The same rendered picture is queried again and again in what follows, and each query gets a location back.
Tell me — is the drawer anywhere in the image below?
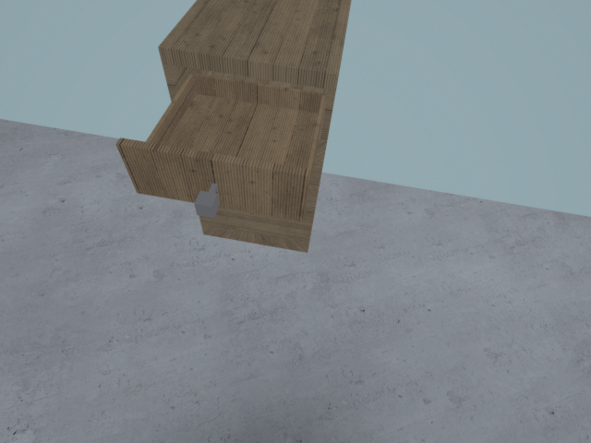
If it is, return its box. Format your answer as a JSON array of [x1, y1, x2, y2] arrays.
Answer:
[[116, 73, 326, 222]]

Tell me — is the cabinet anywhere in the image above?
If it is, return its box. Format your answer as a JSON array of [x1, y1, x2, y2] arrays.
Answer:
[[158, 0, 352, 253]]

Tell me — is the handle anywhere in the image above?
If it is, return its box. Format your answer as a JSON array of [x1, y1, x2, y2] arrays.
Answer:
[[195, 183, 220, 218]]

